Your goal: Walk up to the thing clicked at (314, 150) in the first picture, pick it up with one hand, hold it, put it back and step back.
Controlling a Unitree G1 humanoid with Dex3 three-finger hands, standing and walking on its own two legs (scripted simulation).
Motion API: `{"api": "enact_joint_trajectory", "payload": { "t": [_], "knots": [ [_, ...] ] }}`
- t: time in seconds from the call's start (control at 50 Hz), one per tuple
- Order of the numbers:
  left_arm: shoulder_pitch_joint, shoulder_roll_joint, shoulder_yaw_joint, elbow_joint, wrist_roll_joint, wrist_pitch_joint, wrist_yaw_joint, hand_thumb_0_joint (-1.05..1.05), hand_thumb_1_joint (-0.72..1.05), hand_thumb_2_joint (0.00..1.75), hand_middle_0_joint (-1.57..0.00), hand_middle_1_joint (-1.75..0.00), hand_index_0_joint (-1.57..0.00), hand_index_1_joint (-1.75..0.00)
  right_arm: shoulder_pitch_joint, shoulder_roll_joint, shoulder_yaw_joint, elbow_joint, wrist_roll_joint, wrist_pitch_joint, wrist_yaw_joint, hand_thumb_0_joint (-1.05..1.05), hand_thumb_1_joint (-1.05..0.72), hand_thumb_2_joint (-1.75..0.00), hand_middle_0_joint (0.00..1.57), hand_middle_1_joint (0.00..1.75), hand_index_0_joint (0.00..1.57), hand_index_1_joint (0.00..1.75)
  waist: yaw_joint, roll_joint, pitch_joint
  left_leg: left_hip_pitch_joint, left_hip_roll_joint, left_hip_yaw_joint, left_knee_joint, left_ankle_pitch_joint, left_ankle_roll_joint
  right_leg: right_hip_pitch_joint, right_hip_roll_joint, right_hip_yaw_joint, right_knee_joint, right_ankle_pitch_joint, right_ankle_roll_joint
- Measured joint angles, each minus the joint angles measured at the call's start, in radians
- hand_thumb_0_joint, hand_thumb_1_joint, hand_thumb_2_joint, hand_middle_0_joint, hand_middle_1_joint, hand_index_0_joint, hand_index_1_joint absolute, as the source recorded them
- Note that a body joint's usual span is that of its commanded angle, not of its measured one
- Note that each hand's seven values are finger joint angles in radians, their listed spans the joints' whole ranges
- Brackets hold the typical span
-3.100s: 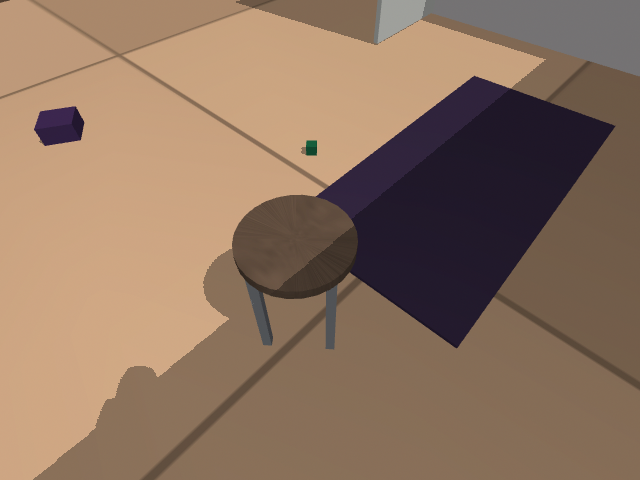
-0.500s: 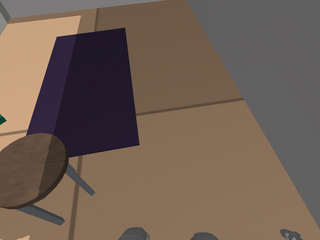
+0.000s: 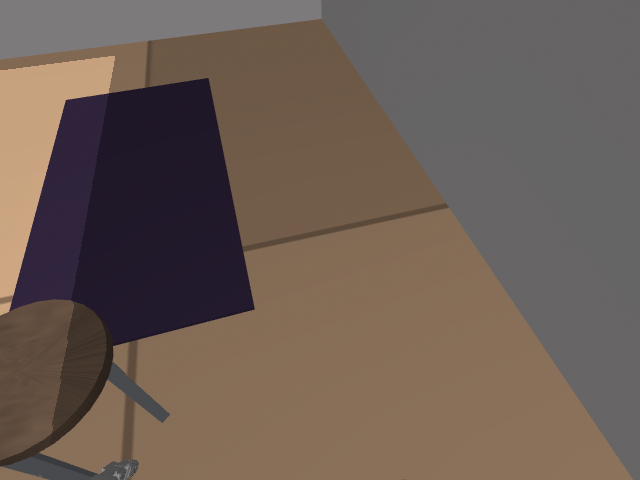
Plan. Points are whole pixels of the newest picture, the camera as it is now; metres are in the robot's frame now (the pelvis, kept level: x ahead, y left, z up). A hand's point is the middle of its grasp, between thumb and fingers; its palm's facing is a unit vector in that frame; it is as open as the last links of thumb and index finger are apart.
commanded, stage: walk up
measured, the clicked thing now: out of the picture +0.88 +1.49 -0.74
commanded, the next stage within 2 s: stand in 0.62 s
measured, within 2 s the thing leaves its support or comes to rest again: neither
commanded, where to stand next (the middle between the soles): +0.08 +0.02 m, yaw +1 degrees
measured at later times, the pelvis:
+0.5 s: pelvis +0.01 +0.00 +0.00, yaw -2 degrees
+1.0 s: pelvis +0.02 +0.01 +0.02, yaw +0 degrees
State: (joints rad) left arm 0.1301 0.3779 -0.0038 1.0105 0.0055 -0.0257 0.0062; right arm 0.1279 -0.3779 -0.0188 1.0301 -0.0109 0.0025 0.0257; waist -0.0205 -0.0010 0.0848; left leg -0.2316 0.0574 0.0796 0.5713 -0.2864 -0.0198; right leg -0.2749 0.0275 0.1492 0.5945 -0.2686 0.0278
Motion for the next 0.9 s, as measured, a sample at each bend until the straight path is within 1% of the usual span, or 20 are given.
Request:
{"api": "enact_joint_trajectory", "payload": {
  "t": [0.12,0.26,0.44,0.62,0.66,0.7,0.8,0.9],
  "knots": [
    [-0.006,0.002,0.001,0.032,0.002,0.005,0.002,0.0,0.9,0.9,-0.21,-0.3,-0.2,-0.3,-0.024,0.002,-0.004,0.021,0.001,0.009,0.001,0.01,-0.9,-0.9,0.2,0.3,0.2,0.3,0.001,0.001,0.002,0.018,0.01,0.008,-0.017,0.003,-0.002,0.015,0.009,0.007,-0.019,0.01,-0.003],
    [-0.007,-0.014,-0.004,0.054,0.009,0.009,-0.002,0.01,0.9,0.9,-0.21,-0.3,-0.2,-0.3,-0.052,-0.008,-0.013,0.027,0.004,0.01,0.003,0.01,-0.9,-0.9,0.2,0.3,0.2,0.3,0.001,0.011,0.011,0.024,0.01,0.023,-0.045,0.016,0.001,0.012,0.01,0.021,-0.043,0.024,-0.001],
    [-0.014,-0.014,0.0,0.056,0.007,0.01,0.002,0.01,0.9,0.9,-0.21,-0.3,-0.2,-0.3,-0.058,0.0,-0.018,0.041,0.004,0.014,0.002,0.01,-0.91,-0.9,0.2,0.3,0.2,0.3,0.003,0.004,0.018,0.038,0.009,0.038,-0.06,0.016,-0.001,0.015,0.011,0.035,-0.044,0.022,0.0],
    [-0.022,-0.013,0.001,0.044,0.011,0.011,0.005,0.01,0.9,0.9,-0.21,-0.3,-0.2,-0.3,-0.067,-0.001,-0.027,0.035,0.006,0.022,0.003,0.01,-0.91,-0.9,0.2,0.3,0.2,0.3,-0.005,0.006,0.02,0.036,0.014,0.049,-0.047,0.004,0.002,0.012,0.016,0.046,-0.038,0.017,0.001],
    [-0.032,-0.016,-0.001,0.057,0.011,0.013,0.003,0.01,0.9,0.9,-0.21,-0.3,-0.2,-0.3,-0.064,0.0,-0.024,0.043,0.006,0.018,-0.002,0.01,-0.91,-0.9,0.2,0.3,0.2,0.3,-0.017,0.008,0.016,0.043,0.01,0.039,-0.061,0.011,0.0,0.026,0.01,0.036,-0.058,0.023,0.004],
    [-0.041,-0.021,-0.004,0.066,0.01,0.016,-0.001,0.01,0.9,0.9,-0.21,-0.3,-0.2,-0.3,-0.056,0.003,-0.019,0.057,0.004,0.014,-0.004,0.01,-0.91,-0.9,0.2,0.3,0.2,0.3,-0.02,0.008,0.007,0.057,0.004,0.032,-0.09,0.025,-0.001,0.045,0.002,0.029,-0.091,0.035,0.007],
    [-0.057,-0.029,-0.007,0.08,0.005,0.016,-0.007,0.0,0.9,0.9,-0.21,-0.3,-0.2,-0.3,-0.042,0.018,-0.008,0.087,0.001,0.003,-0.006,0.01,-0.91,-0.9,0.2,0.3,0.2,0.3,-0.016,0.001,-0.012,0.089,-0.004,0.02,-0.152,0.055,0.003,0.088,-0.01,0.017,-0.164,0.065,0.011],
    [-0.056,-0.028,-0.004,0.093,0.007,0.016,-0.008,0.0,0.9,0.9,-0.21,-0.3,-0.2,-0.3,-0.039,0.031,-0.005,0.099,-0.002,-0.004,-0.007,0.01,-0.9,-0.9,0.2,0.3,0.2,0.3,-0.012,-0.01,-0.024,0.106,-0.011,0.013,-0.189,0.073,0.005,0.112,-0.018,0.008,-0.207,0.083,0.014]
  ]
}}
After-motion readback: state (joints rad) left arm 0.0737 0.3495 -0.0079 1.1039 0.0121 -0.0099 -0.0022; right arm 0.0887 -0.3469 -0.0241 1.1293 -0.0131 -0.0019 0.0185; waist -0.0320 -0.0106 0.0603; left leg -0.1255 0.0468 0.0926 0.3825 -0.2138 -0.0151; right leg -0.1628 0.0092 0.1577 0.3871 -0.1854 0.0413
